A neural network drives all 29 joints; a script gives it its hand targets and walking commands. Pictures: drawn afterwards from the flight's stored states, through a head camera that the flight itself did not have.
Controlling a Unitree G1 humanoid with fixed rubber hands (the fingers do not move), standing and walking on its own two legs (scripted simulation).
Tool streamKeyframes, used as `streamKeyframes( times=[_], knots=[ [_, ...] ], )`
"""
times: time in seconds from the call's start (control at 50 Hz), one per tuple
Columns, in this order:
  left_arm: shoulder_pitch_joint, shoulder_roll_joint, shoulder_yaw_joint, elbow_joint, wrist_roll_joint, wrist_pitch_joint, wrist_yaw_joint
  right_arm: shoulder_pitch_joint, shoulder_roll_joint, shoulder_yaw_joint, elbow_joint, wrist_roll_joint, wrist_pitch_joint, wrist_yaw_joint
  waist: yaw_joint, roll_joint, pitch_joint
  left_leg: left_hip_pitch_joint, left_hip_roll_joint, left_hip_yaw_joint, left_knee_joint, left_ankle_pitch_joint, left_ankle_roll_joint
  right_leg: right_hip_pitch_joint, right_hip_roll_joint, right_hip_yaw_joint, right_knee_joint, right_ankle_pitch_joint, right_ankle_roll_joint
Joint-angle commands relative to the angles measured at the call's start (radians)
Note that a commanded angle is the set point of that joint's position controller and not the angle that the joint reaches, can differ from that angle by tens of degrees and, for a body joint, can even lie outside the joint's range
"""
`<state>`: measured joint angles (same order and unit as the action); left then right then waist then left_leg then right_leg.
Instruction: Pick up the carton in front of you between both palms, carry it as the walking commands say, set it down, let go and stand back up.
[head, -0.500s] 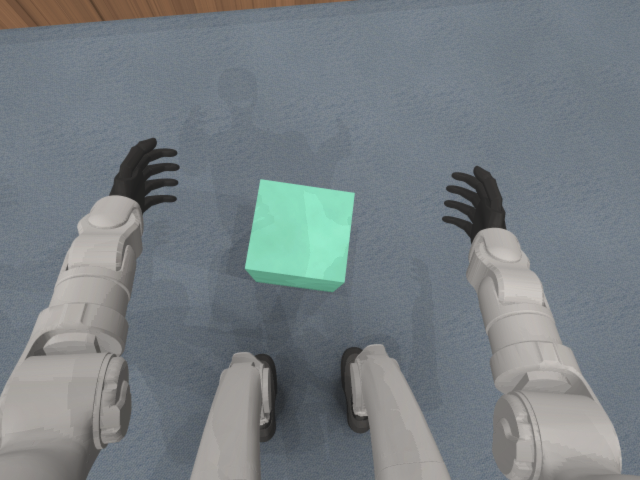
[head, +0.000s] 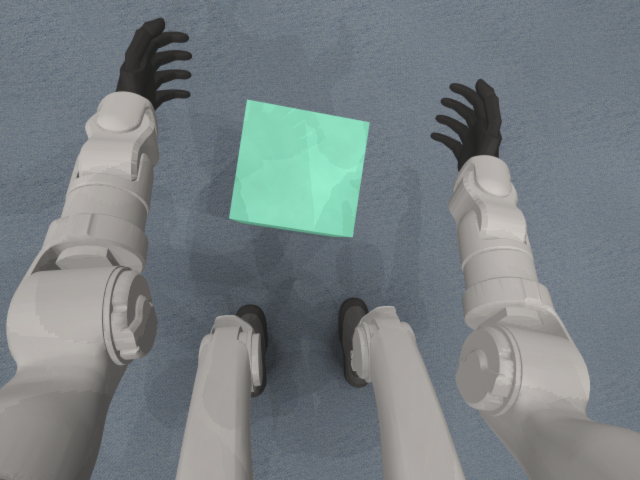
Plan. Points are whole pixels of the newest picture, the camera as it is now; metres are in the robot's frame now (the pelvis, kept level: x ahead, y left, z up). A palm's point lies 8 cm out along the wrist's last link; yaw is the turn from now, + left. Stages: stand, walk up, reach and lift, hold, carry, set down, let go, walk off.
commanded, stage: reach and lift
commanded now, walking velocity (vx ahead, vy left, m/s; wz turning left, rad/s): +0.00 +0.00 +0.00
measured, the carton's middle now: (296, 180) +0.48 +0.00 -0.47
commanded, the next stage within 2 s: none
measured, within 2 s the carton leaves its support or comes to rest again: leaves its support in 1.46 s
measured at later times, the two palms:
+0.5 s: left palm (191, 153) +0.51 +0.18 -0.35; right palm (409, 185) +0.45 -0.19 -0.35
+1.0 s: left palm (208, 158) +0.51 +0.16 -0.40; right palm (400, 181) +0.47 -0.19 -0.39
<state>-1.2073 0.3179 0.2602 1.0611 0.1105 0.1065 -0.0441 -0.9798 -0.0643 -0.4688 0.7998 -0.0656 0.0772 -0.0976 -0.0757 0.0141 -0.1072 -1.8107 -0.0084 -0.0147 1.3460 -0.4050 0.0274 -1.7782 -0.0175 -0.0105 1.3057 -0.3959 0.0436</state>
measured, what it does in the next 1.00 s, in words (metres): lowers itself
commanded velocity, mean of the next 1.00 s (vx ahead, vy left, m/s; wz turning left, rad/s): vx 0.00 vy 0.00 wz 0.00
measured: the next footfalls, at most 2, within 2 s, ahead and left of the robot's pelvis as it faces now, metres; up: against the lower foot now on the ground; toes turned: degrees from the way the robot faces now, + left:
none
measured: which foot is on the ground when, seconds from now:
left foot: down 0.00-1.00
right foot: down 0.00-1.00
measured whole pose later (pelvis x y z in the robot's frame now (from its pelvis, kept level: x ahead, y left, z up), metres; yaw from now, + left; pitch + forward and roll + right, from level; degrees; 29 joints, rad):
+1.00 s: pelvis -0.05 -0.01 -0.23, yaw -2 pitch +38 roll -3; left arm -1.49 0.45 -0.08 1.23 -0.23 0.03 0.05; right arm -1.37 -0.23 -0.15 1.14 0.28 0.00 -0.18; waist -0.05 -0.05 0.32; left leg -2.30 0.02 -0.03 2.19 -0.56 0.02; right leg -2.27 0.03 -0.01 2.15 -0.54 0.05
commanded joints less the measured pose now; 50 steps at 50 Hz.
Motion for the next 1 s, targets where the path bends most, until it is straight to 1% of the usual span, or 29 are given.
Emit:
streamKeyframes(
  times=[0.0,0.06,0.14,0.24,0.3,0.36,0.4,0.44,0.5,0.56,0.58,0.6,0.62,0.66,0.72,0.76,0.8,0.88,0.98],
  knots=[
    [-0.169,0.068,-0.013,-0.099,-0.023,-0.038,0.022,-0.105,-0.098,0.015,-0.068,0.018,-0.045,-0.003,-0.005,0.115,-0.879,0.636,-0.045,-0.057,0.075,0.553,-0.046,0.130,0.094,-0.068,0.076,0.344,0.041],
    [-0.184,0.106,-0.054,-0.129,-0.077,-0.054,0.044,-0.131,-0.128,0.071,-0.075,0.076,-0.059,-0.018,0.007,0.106,-0.946,0.577,-0.042,-0.051,0.177,0.558,-0.046,0.112,0.093,-0.063,0.175,0.366,0.043],
    [-0.234,0.174,-0.131,-0.175,-0.169,-0.064,0.067,-0.178,-0.180,0.157,-0.094,0.164,-0.062,-0.051,0.004,0.103,-1.079,0.537,-0.037,-0.028,0.302,0.516,-0.047,0.153,0.089,-0.064,0.305,0.384,0.041],
    [-0.345,0.240,-0.197,-0.196,-0.256,-0.053,0.077,-0.270,-0.218,0.224,-0.118,0.247,-0.040,-0.085,0.005,0.114,-1.119,0.468,-0.024,0.000,0.404,0.349,-0.044,0.173,0.080,-0.075,0.418,0.292,0.037],
    [-0.418,0.264,-0.220,-0.141,-0.284,-0.038,0.077,-0.353,-0.228,0.240,-0.086,0.271,-0.018,-0.100,0.003,0.109,-1.034,0.371,-0.012,0.005,0.440,0.194,-0.038,0.159,0.068,-0.074,0.463,0.180,0.034],
    [-0.484,0.272,-0.241,-0.045,-0.302,-0.032,0.076,-0.436,-0.228,0.246,-0.011,0.277,-0.007,-0.106,0.002,0.095,-0.904,0.265,0.002,-0.001,0.475,0.060,-0.032,0.124,0.055,-0.066,0.503,0.068,0.032],
    [-0.516,0.278,-0.252,0.022,-0.309,-0.034,0.073,-0.480,-0.233,0.244,0.050,0.274,-0.009,-0.105,0.001,0.085,-0.822,0.209,0.011,-0.009,0.499,0.004,-0.027,0.098,0.048,-0.062,0.529,0.018,0.028],
    [-0.538,0.284,-0.262,0.081,-0.311,-0.040,0.070,-0.512,-0.239,0.242,0.104,0.269,-0.015,-0.101,0.001,0.074,-0.755,0.164,0.018,-0.015,0.524,-0.026,-0.024,0.082,0.044,-0.059,0.557,-0.005,0.025],
    [-0.571,0.293,-0.276,0.140,-0.315,-0.053,0.067,-0.559,-0.250,0.242,0.168,0.265,-0.031,-0.095,0.001,0.062,-0.682,0.119,0.024,-0.025,0.563,-0.033,-0.022,0.068,0.040,-0.055,0.602,-0.003,0.022],
    [-0.620,0.307,-0.299,0.144,-0.330,-0.072,0.072,-0.606,-0.267,0.252,0.193,0.278,-0.052,-0.091,0.001,0.063,-0.693,0.132,0.028,-0.031,0.608,0.009,-0.023,0.083,0.042,-0.054,0.651,0.044,0.022],
    [-0.635,0.311,-0.307,0.132,-0.335,-0.081,0.077,-0.611,-0.257,0.268,0.189,0.301,-0.060,-0.092,0.009,0.066,-0.720,0.147,0.027,-0.027,0.621,0.030,-0.023,0.106,0.047,-0.054,0.663,0.072,0.022],
    [-0.647,0.311,-0.321,0.121,-0.343,-0.090,0.081,-0.614,-0.243,0.295,0.210,0.331,-0.066,-0.089,0.027,0.076,-0.745,0.168,0.028,-0.022,0.633,0.058,-0.023,0.117,0.051,-0.053,0.679,0.102,0.022],
    [-0.652,0.312,-0.336,0.115,-0.352,-0.097,0.085,-0.611,-0.235,0.316,0.238,0.355,-0.068,-0.085,0.036,0.084,-0.763,0.193,0.029,-0.021,0.643,0.087,-0.023,0.114,0.054,-0.054,0.693,0.125,0.024],
    [-0.660,0.308,-0.360,0.087,-0.370,-0.103,0.094,-0.602,-0.245,0.333,0.263,0.385,-0.072,-0.080,0.034,0.108,-0.795,0.245,0.030,-0.026,0.660,0.132,-0.027,0.087,0.058,-0.059,0.712,0.151,0.026],
    [-0.661,0.289,-0.379,0.028,-0.386,-0.105,0.105,-0.590,-0.264,0.342,0.237,0.408,-0.085,-0.082,0.027,0.135,-0.882,0.339,0.025,-0.028,0.683,0.207,-0.033,0.070,0.065,-0.066,0.728,0.196,0.024],
    [-0.642,0.277,-0.376,0.002,-0.383,-0.101,0.110,-0.570,-0.258,0.353,0.218,0.417,-0.089,-0.086,0.035,0.137,-0.929,0.382,0.019,-0.025,0.691,0.246,-0.034,0.067,0.069,-0.069,0.730,0.216,0.025],
    [-0.606,0.265,-0.363,0.012,-0.372,-0.095,0.112,-0.548,-0.245,0.357,0.224,0.415,-0.088,-0.088,0.041,0.125,-0.897,0.356,0.016,-0.024,0.689,0.242,-0.032,0.045,0.071,-0.066,0.726,0.205,0.026],
    [-0.550,0.227,-0.340,0.062,-0.348,-0.091,0.104,-0.526,-0.241,0.323,0.251,0.370,-0.089,-0.080,0.027,0.094,-0.737,0.217,0.017,-0.035,0.676,0.181,-0.029,-0.020,0.069,-0.059,0.716,0.158,0.028],
    [-0.541,0.211,-0.322,0.104,-0.330,-0.094,0.097,-0.544,-0.237,0.297,0.256,0.327,-0.094,-0.078,0.021,0.067,-0.659,0.127,0.011,-0.036,0.661,0.126,-0.025,-0.018,0.071,-0.053,0.703,0.132,0.027]
  ],
)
